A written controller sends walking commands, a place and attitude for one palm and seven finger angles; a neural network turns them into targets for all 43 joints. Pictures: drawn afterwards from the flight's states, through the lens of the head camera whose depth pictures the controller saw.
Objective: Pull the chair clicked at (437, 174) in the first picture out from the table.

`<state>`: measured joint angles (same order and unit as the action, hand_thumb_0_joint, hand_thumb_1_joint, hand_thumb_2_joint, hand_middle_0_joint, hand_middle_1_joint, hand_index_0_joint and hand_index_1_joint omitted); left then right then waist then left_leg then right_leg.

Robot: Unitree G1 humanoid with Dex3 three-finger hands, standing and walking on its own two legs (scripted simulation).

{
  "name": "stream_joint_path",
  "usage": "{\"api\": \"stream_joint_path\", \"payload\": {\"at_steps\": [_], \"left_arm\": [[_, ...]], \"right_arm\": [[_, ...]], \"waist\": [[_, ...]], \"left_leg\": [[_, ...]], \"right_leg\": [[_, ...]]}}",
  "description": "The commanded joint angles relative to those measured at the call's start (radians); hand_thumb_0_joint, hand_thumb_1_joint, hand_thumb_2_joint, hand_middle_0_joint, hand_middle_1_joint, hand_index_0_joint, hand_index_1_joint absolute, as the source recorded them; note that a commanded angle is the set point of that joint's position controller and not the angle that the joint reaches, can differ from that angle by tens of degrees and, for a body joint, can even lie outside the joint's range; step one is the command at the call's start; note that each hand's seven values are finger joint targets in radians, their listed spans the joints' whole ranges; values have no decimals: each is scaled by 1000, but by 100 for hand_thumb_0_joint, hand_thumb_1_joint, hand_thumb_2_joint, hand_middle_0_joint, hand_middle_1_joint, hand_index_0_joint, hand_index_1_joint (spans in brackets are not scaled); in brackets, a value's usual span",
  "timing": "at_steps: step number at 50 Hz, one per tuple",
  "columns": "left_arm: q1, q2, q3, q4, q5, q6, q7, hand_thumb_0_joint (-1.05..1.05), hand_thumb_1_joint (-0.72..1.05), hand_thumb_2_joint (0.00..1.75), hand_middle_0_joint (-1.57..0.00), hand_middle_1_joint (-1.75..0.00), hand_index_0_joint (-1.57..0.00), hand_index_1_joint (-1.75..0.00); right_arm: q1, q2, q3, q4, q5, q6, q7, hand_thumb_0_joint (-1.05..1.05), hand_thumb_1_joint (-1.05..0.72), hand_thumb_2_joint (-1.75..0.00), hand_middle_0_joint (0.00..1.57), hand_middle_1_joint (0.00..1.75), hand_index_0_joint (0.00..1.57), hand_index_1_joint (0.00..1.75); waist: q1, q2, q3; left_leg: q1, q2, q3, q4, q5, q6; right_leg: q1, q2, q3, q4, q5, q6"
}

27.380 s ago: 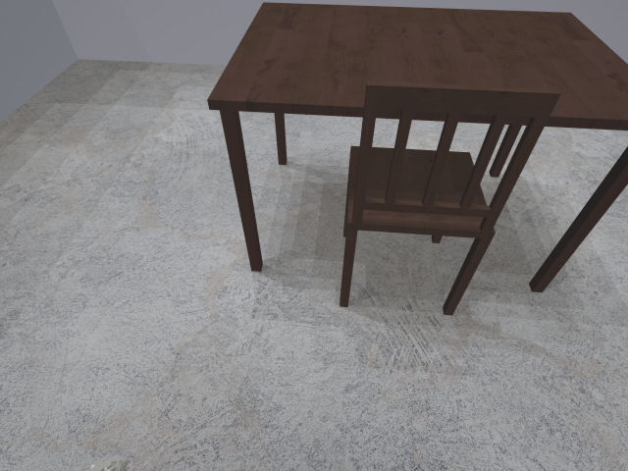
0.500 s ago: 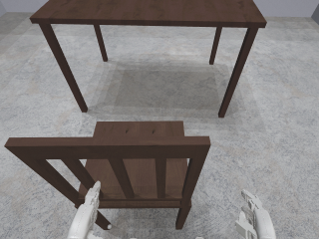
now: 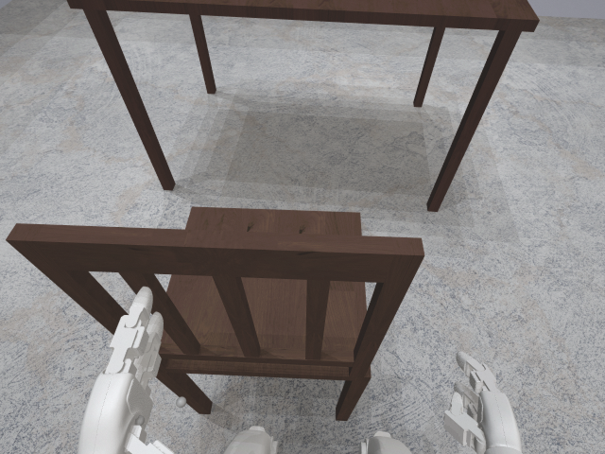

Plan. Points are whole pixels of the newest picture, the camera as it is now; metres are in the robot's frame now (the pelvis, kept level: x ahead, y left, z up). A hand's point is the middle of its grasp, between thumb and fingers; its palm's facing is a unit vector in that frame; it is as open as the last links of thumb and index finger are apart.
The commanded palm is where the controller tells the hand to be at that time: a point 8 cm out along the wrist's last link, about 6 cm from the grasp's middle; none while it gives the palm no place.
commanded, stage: draw the hand back to the body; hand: left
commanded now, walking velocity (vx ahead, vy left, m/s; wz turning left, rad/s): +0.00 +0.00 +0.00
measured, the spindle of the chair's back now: (241, 319) +0.30 +0.11 -0.01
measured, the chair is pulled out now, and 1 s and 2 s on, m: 0.68 0.68 0.68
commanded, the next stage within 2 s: step back with the hand held close in 1.30 s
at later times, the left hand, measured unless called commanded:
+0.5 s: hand (77, 360) +0.19 +0.21 +0.15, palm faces +0.30 -0.86 -0.40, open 15.2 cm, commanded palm +0.15 +0.26 +0.18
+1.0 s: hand out of the picture +0.23 +0.27 +0.25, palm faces +0.49 -0.74 -0.45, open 8.5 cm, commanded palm +0.18 +0.30 +0.26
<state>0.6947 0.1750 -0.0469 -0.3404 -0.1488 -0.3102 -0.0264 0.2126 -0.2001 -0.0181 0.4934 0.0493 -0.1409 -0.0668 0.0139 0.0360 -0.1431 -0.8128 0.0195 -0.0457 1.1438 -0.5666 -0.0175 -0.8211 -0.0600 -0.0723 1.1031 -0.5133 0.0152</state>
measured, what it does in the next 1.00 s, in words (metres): rises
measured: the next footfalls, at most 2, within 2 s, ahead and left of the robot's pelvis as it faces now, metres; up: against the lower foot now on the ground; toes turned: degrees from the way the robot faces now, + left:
none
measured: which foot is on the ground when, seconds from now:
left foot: down 0.00-1.00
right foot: down 0.00-1.00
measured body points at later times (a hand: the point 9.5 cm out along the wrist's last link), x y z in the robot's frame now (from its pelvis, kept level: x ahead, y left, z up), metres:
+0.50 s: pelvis +0.02 -0.01 +0.05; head +0.01 -0.03 +0.50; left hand +0.16 +0.26 +0.17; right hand +0.20 -0.24 -0.03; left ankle +0.00 +0.13 -0.66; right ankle +0.02 -0.13 -0.66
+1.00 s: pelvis +0.04 +0.00 +0.08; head +0.03 -0.04 +0.53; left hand +0.20 +0.30 +0.27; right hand +0.23 -0.23 -0.01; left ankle +0.00 +0.13 -0.66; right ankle +0.02 -0.13 -0.66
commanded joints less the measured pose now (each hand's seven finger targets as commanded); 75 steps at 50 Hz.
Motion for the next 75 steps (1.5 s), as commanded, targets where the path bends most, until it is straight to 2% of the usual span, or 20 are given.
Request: {"api": "stream_joint_path", "payload": {"at_steps": [1,4,9,11,12,13,15,18,26,29,36,46,48,51,61,67,70,71,72,75], "left_arm": [[41,142,114,-298,-27,-135,-46,0,-55,20,0,0,0,0],[44,150,163,-364,-71,-73,-55,0,-55,20,0,0,0,0],[38,136,211,-299,-123,18,-71,0,-44,25,-1,-2,-1,-2],[-12,175,249,-335,-144,23,-78,0,-37,29,-2,-4,-2,-4],[20,397,336,-330,45,127,66,0,-33,31,-3,-5,-3,-5],[42,275,259,-383,58,180,114,0,-30,32,-4,-5,-4,-5],[28,219,219,-350,75,232,154,0,-22,36,-4,-7,-4,-7],[-2,244,241,-316,90,271,190,0,-12,41,-6,-9,-6,-9],[-113,324,344,-316,103,256,228,0,17,55,-10,-15,-10,-15],[-128,317,357,-335,101,244,228,0,28,60,-12,-17,-12,-17],[-190,355,446,-292,93,232,226,0,54,73,-15,-22,-15,-22],[-309,414,555,-292,85,214,222,0,90,90,-20,-30,-20,-30],[-258,350,513,-226,83,221,213,0,90,90,-20,-30,-20,-30],[-238,324,493,-189,80,230,200,0,90,90,-20,-30,-20,-30],[-283,415,549,-375,92,213,215,0,90,90,-20,-30,-20,-30],[-261,342,507,-242,88,233,209,0,90,90,-20,-30,-20,-30],[-270,341,499,-226,87,228,204,0,90,90,-20,-30,-20,-30],[-312,321,459,-276,86,224,197,0,90,90,-20,-30,-20,-30],[-463,496,615,-360,77,172,200,0,90,90,-20,-30,-20,-30],[-278,368,534,-245,92,174,185,0,90,90,-20,-30,-20,-30]], "right_arm": [[-85,-111,-59,-174,9,-41,4,0,-90,-90,20,30,20,30],[-87,-103,-54,-186,24,-25,-13,0,-90,-90,20,30,20,30],[-94,-105,-43,-158,32,-22,-39,0,-90,-90,20,30,20,30],[-99,-109,-38,-154,31,-40,-51,0,-90,-90,20,30,20,30],[-61,-106,-34,-156,7,-6,-71,0,-90,-90,20,30,20,30],[-55,-86,-18,-181,4,0,-74,0,-90,-90,20,30,20,30],[-59,-89,-13,-160,1,9,-76,0,-90,-90,20,30,20,30],[-76,-98,-7,-140,-3,22,-78,0,-90,-90,20,30,20,30],[-112,-114,0,-91,-12,-8,-75,0,-90,-90,20,30,20,30],[-119,-112,2,-76,-15,-20,-66,0,-90,-90,20,30,20,30],[-135,-120,-7,-36,-21,-23,-53,0,-90,-90,20,30,20,30],[-147,-131,-13,-4,-27,-21,-35,0,-90,-90,20,30,20,30],[-152,-127,-15,1,-27,-13,-29,0,-90,-90,20,30,20,30],[-164,-133,-24,2,-24,1,-21,0,-90,-90,20,30,20,30],[-163,-129,-20,-3,-27,-25,-22,0,-90,-90,20,30,20,30],[-163,-127,-23,10,-24,-8,-23,0,-90,-90,20,30,20,30],[-167,-134,-27,2,-24,1,-23,0,-90,-90,20,30,20,30],[-173,-141,-21,-6,-25,-4,-21,0,-90,-90,20,30,20,30],[-147,-160,-35,-24,-19,15,-23,0,-90,-90,20,30,20,30],[-154,-136,-31,-27,-28,40,-15,0,-90,-90,20,30,20,30]], "waist": [[9,36,-197],[2,8,-218],[-20,-78,-108],[-21,-74,-92],[58,0,-157],[23,14,-94],[15,25,-30],[18,-5,30],[33,-2,80],[35,51,74],[38,4,87],[45,26,60],[44,-1,96],[42,-30,96],[50,91,12],[41,9,121],[41,-25,121],[34,16,111],[11,37,213],[4,-28,148]], "left_leg": [[127,-17,14,-202,279,21],[168,-18,15,-233,289,25],[174,-16,7,-274,261,29],[186,-16,4,-287,250,33],[248,26,16,-338,278,28],[274,18,21,-358,292,28],[305,22,18,-387,298,26],[352,24,15,-429,298,28],[490,22,9,-549,342,28],[550,21,14,-586,390,27],[609,25,20,-647,462,27],[691,28,32,-699,584,27],[688,33,35,-708,601,27],[686,34,40,-712,595,30],[736,32,40,-714,654,24],[701,40,44,-731,586,24],[695,41,43,-738,539,29],[696,37,38,-743,522,27],[628,67,27,-717,481,45],[646,63,12,-704,513,41]], "right_leg": [[182,29,3,-169,184,-39],[243,27,-4,-210,215,-29],[262,29,-15,-284,201,-14],[280,27,0,-321,182,-14],[374,-10,44,-352,202,-47],[369,-16,20,-370,236,-42],[377,-16,6,-390,245,-40],[409,-12,0,-447,240,-37],[529,-12,0,-559,300,-41],[566,-12,5,-575,360,-40],[646,-5,5,-630,445,-37],[726,-4,10,-663,556,-33],[716,-3,5,-664,568,-30],[729,-3,6,-676,573,-27],[768,-6,17,-678,603,-36],[715,0,7,-696,545,-31],[708,0,8,-700,504,-28],[713,-4,12,-702,482,-30],[626,-48,133,-755,586,-36],[671,-73,127,-731,644,-40]]}}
